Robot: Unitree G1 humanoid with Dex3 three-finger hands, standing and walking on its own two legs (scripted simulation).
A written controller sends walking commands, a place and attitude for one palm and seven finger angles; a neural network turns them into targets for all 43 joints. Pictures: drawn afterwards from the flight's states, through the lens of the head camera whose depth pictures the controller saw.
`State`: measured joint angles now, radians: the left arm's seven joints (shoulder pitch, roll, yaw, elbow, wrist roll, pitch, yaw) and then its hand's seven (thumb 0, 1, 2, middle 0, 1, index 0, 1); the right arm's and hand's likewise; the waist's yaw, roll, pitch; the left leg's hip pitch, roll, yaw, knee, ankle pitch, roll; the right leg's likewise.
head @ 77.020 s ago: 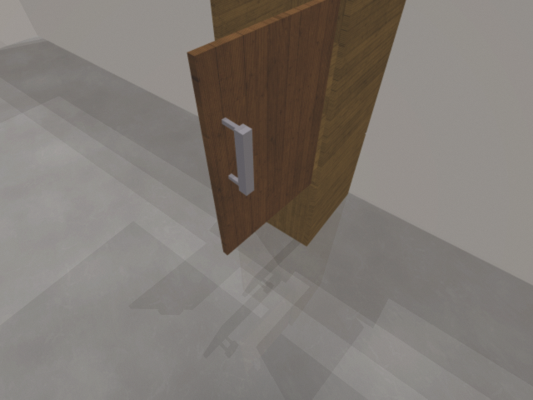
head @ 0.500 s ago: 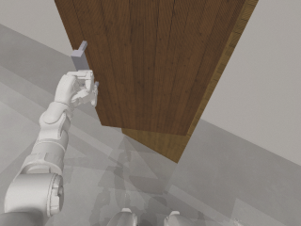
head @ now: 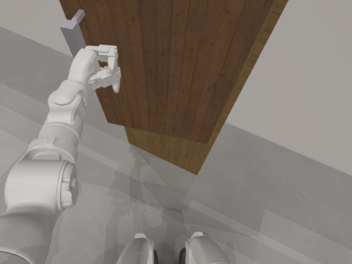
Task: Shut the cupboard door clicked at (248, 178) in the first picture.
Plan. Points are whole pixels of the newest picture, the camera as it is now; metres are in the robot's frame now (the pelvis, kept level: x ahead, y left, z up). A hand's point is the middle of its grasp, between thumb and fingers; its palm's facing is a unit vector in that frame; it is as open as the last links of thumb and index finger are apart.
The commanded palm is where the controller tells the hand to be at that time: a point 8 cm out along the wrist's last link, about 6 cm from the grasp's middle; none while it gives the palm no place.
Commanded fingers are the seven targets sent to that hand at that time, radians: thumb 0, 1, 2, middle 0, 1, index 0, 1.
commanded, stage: push the door shut along its arc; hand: left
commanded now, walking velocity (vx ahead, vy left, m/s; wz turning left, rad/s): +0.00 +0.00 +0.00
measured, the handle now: (86, 52) +0.58 +0.17 +0.10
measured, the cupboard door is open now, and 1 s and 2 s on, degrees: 14 8 8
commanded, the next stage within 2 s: pull the fist back off the door in 0.48 s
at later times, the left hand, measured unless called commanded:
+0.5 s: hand (126, 62) +0.54 +0.08 +0.11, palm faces -0.40 -0.92 -0.02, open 2.9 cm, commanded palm +0.56 +0.11 +0.10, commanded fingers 0.00 0.90 0.90 -1.30 -1.50 -1.30 -1.50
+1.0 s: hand (140, 64) +0.54 +0.05 +0.09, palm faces +0.01 -1.00 -0.02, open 3.0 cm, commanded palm +0.50 +0.10 +0.10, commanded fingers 0.00 0.90 0.90 -1.30 -1.50 -1.30 -1.50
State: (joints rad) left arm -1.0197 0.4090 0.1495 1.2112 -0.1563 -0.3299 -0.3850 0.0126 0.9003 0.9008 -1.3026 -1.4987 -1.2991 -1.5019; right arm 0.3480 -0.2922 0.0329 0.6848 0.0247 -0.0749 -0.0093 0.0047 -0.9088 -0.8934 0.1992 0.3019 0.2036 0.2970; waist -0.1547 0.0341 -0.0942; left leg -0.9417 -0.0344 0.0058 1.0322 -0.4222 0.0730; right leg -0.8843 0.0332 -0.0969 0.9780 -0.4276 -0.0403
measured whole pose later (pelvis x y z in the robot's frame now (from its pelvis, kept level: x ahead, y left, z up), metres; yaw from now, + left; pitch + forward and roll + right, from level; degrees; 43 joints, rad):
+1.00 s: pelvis +0.01 -0.03 +0.00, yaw -3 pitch +20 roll -1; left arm -1.00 0.32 0.33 1.23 -0.03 -0.34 0.03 0.01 0.88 0.90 -1.30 -1.50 -1.30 -1.50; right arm 0.44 -0.24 0.02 0.65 -0.03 0.00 0.07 0.00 -0.91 -0.89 0.20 0.30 0.20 0.30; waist -0.19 0.06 -0.12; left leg -0.93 0.01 0.04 1.01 -0.44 0.04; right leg -0.90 0.08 -0.06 0.97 -0.43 -0.07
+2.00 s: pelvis +0.02 -0.01 +0.04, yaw -2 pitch +6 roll -1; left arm -0.23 0.21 0.11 0.38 -0.19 -0.22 -0.07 0.01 0.90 0.90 -1.30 -1.50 -1.30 -1.50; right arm 0.31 -0.26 0.02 0.58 0.06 0.00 -0.01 0.01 -0.91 -0.89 0.20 0.30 0.20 0.30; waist -0.03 0.04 -0.09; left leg -0.50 -0.03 0.04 0.77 -0.37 0.06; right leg -0.48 0.05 -0.04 0.74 -0.37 -0.04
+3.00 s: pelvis +0.04 +0.00 +0.07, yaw +1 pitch -4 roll -1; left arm 0.45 0.33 0.32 -0.36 -0.08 -0.03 0.11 0.01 0.89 0.90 -0.24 -0.34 -0.24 -0.34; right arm 0.18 -0.25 0.02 0.62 0.03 -0.05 -0.06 0.01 -0.91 -0.89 0.20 0.30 0.20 0.30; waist 0.07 0.08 0.00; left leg -0.12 -0.06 0.00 0.43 -0.24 0.07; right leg -0.08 0.03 -0.06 0.40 -0.25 -0.03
